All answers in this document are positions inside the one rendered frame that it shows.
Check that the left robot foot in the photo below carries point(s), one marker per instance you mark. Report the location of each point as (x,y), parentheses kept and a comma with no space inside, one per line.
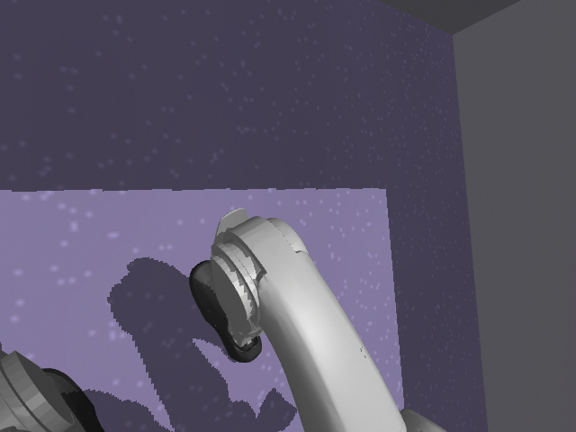
(75,398)

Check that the right robot foot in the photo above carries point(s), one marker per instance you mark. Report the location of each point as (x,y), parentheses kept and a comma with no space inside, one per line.
(202,288)

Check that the right robot hand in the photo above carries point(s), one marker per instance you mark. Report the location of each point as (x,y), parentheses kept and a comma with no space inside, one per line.
(417,423)

